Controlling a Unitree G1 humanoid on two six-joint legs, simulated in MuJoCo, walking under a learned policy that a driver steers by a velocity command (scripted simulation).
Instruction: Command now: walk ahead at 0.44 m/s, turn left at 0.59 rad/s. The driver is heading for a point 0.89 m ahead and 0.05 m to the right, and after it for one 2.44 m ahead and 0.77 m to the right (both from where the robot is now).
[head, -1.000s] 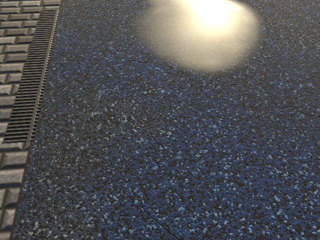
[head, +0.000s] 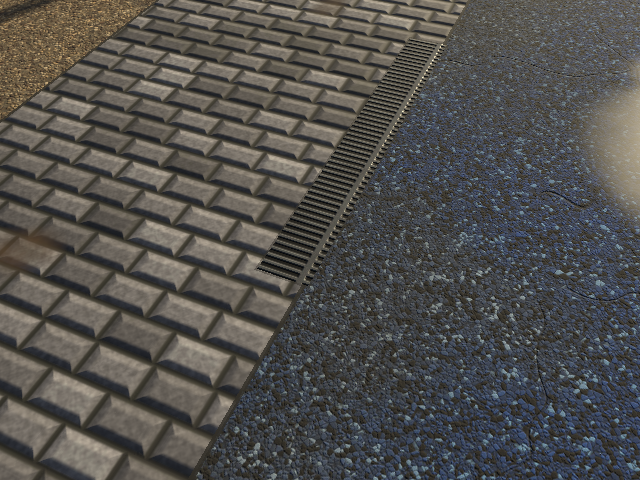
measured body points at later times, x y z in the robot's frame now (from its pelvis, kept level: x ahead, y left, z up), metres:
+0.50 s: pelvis +0.25 +0.09 -0.01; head +0.30 +0.11 +0.44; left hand +0.23 +0.37 -0.14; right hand +0.48 -0.12 -0.09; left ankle +0.30 +0.19 -0.74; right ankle +0.15 -0.09 -0.64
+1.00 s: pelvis +0.55 +0.08 -0.02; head +0.60 +0.07 +0.43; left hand +0.74 +0.34 -0.11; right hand +0.62 -0.21 -0.14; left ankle +0.38 +0.22 -0.64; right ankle +0.63 +0.01 -0.74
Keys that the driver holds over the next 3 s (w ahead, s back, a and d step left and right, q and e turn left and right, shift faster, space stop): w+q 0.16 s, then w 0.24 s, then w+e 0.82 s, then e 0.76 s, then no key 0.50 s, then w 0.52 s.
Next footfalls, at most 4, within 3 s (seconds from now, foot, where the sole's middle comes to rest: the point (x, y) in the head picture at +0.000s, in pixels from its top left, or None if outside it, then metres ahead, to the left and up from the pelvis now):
0.38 left None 0.34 0.20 -0.77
0.92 right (334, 414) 0.67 0.01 -0.77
1.36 left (273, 301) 0.99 0.15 -0.77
1.82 right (365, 342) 0.86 -0.07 -0.77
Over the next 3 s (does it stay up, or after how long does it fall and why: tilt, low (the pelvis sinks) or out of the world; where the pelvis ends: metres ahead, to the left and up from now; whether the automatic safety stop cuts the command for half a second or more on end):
stays up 0.98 -0.06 0.01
